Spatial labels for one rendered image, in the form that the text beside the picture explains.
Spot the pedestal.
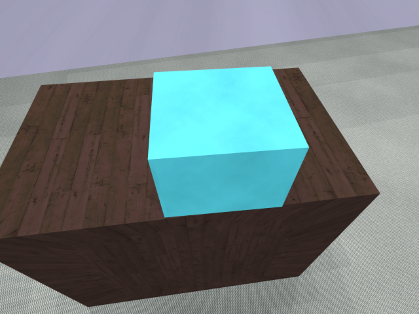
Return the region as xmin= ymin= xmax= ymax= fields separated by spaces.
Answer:
xmin=0 ymin=67 xmax=380 ymax=307

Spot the carton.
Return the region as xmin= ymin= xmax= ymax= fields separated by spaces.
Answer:
xmin=148 ymin=66 xmax=309 ymax=218

